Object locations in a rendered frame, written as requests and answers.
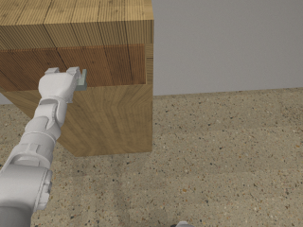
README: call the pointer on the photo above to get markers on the drawer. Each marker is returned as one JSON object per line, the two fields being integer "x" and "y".
{"x": 106, "y": 65}

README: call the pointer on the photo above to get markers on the left robot forearm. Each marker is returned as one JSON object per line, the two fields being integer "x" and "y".
{"x": 40, "y": 137}

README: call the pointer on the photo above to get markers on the handle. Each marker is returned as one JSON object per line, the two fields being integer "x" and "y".
{"x": 81, "y": 83}

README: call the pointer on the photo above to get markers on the cabinet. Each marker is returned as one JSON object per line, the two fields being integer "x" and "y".
{"x": 103, "y": 120}

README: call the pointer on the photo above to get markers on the left robot upper arm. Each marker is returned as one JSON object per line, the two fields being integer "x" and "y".
{"x": 23, "y": 191}

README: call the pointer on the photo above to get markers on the robot left hand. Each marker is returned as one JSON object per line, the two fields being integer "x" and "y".
{"x": 59, "y": 84}

